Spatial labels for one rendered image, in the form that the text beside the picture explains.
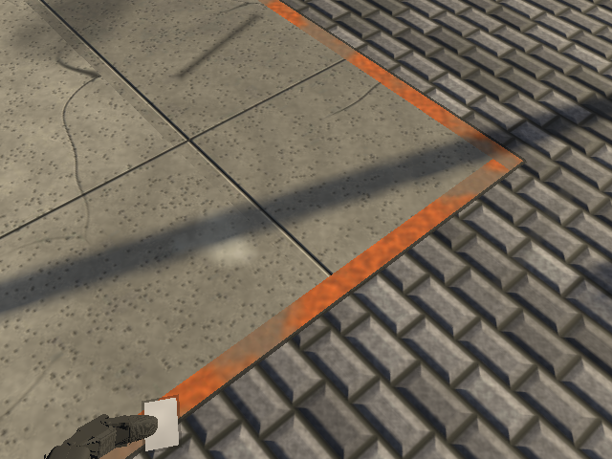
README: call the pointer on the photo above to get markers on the robot left hand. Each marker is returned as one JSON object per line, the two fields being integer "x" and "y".
{"x": 103, "y": 434}

